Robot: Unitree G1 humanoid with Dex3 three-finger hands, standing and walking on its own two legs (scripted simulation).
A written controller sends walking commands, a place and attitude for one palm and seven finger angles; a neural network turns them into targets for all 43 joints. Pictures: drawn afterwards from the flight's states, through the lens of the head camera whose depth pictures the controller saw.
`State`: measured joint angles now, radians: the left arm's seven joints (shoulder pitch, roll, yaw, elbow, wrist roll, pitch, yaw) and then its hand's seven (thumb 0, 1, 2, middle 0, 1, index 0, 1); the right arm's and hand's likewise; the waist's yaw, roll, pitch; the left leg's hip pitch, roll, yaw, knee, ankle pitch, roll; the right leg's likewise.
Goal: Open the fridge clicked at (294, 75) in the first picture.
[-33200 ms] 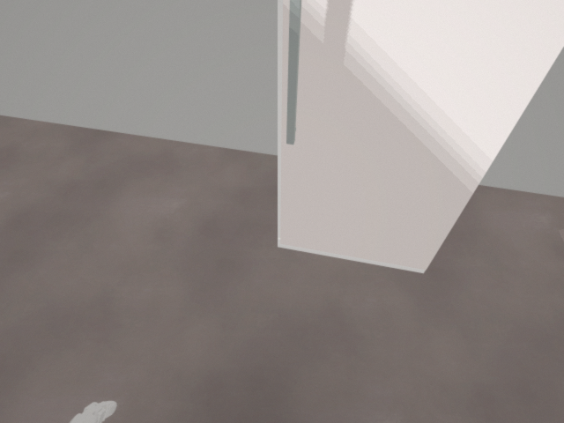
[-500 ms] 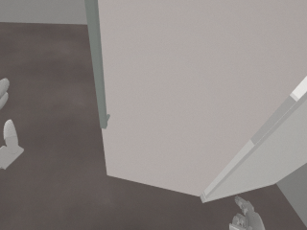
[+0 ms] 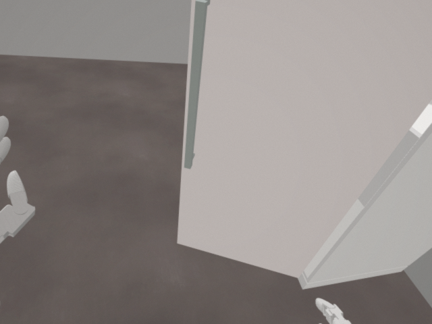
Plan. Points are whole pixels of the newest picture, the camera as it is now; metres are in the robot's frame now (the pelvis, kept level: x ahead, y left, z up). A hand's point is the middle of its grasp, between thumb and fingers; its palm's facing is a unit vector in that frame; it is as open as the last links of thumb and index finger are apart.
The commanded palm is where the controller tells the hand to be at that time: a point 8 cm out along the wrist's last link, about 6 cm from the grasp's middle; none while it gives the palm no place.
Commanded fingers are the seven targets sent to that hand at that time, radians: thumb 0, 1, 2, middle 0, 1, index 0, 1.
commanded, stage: stop stepping back and stand still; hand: left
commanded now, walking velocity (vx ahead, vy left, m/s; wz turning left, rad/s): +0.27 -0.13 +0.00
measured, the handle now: (195, 98) +0.63 +0.14 +0.13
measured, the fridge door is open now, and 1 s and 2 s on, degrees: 65 65 65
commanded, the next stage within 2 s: let the arm hang, fingers relaxed in 1.64 s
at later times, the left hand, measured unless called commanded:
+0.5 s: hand (19, 225) +0.17 +0.30 +0.16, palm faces +0.54 -0.76 -0.35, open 7.4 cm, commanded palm +0.11 +0.32 +0.19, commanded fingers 0.00 0.90 0.90 -0.20 -0.30 -0.20 -0.30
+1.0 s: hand (44, 203) +0.22 +0.30 +0.15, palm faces +0.40 -0.79 -0.47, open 7.4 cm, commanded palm +0.15 +0.34 +0.19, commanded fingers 0.00 0.90 0.90 -0.20 -0.30 -0.20 -0.30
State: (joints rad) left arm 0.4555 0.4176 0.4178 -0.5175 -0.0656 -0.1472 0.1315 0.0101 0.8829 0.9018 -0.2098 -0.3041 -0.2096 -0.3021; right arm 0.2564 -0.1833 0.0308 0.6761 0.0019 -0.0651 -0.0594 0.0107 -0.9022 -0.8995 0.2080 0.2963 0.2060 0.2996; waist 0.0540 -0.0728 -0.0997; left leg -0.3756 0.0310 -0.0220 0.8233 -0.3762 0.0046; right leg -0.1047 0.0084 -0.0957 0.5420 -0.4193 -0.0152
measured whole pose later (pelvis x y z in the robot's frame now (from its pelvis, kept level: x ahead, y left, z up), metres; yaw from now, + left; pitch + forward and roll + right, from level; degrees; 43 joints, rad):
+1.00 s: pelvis +0.02 +0.03 +0.01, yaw +2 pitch +1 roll +0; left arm 0.53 0.38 0.37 -0.43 -0.04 -0.16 0.13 0.01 0.89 0.90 -0.21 -0.30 -0.21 -0.30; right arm 0.17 -0.21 0.00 0.60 0.00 -0.08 -0.07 0.01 -0.90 -0.90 0.21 0.30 0.20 0.30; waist 0.00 0.00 0.04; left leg -0.25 0.03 0.07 0.49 -0.25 0.00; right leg -0.20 -0.03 -0.06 0.50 -0.30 0.00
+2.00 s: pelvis -0.02 +0.04 +0.00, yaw +4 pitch +1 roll +0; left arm 0.27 0.23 -0.01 0.71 0.03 0.05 -0.01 0.01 0.90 0.90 -0.20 -0.30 -0.20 -0.30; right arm 0.15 -0.31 -0.01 0.84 -0.03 0.00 0.01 0.01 -0.91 -0.90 0.20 0.30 0.20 0.30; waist -0.03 0.02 0.04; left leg -0.37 0.00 0.05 0.59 -0.24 0.02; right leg -0.32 -0.06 -0.08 0.63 -0.32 0.01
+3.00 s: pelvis +0.01 +0.03 +0.02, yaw +3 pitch +0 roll +0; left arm 0.10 0.29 0.02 1.11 0.01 -0.02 -0.01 0.00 0.90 0.90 -0.20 -0.30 -0.20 -0.30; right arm 0.11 -0.32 -0.01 1.11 -0.02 0.00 -0.01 0.00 -0.91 -0.90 0.20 0.30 0.20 0.30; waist -0.01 0.01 0.06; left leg -0.19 0.02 0.04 0.35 -0.17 0.00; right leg -0.13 -0.03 -0.09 0.36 -0.23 0.00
